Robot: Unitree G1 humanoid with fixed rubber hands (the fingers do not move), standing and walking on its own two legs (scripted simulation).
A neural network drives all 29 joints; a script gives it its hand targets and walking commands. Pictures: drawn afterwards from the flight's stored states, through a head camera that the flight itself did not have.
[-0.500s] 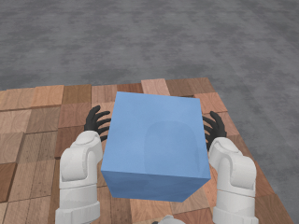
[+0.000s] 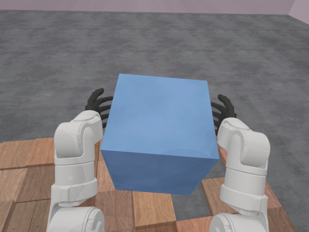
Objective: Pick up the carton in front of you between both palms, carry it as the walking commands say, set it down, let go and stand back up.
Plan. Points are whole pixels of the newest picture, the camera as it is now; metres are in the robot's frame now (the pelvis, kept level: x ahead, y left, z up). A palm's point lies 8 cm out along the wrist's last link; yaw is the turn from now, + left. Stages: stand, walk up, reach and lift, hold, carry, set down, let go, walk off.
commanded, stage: carry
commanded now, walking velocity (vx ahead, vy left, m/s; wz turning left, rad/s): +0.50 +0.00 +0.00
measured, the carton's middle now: (157, 139) +0.35 +0.00 +0.09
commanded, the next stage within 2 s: none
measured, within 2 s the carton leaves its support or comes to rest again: neither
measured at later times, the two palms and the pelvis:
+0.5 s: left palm (113, 70) +0.64 +0.16 +0.12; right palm (197, 73) +0.64 -0.14 +0.12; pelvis +0.31 +0.01 +0.01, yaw +2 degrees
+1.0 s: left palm (110, 26) +0.95 +0.22 +0.16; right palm (175, 29) +0.95 -0.08 +0.17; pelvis +0.62 +0.07 +0.01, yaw +0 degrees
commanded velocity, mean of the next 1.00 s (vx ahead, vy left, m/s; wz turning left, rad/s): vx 0.50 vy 0.00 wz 0.00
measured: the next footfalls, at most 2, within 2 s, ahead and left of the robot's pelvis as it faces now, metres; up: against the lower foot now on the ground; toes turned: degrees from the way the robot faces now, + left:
right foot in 0.48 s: +0.50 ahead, -0.08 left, +0.03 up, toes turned -3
left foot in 0.94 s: +0.73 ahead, +0.15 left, +0.00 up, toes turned +5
